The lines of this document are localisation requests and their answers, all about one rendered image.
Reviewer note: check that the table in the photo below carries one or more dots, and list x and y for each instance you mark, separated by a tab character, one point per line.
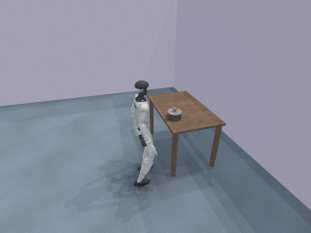
194	117

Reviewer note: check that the right robot upper arm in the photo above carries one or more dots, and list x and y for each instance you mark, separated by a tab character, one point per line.
144	108

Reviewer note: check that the left robot upper arm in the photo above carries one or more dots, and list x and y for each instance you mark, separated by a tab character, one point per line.
132	110

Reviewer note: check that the robot left forearm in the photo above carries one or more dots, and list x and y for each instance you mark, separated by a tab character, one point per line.
134	120

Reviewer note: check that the robot right foot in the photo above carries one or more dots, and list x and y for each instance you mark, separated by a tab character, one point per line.
143	182

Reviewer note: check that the pot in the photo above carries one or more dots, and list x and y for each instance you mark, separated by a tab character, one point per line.
174	118

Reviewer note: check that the robot right forearm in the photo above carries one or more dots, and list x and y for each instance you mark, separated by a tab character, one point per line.
144	132

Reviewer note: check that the robot right hand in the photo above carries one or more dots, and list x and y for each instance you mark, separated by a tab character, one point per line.
151	149

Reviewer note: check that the robot left shin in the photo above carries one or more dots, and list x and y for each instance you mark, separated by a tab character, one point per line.
144	156

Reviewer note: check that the robot left hand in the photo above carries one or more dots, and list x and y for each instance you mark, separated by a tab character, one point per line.
135	130

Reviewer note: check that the lid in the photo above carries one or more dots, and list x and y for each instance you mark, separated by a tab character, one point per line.
174	113

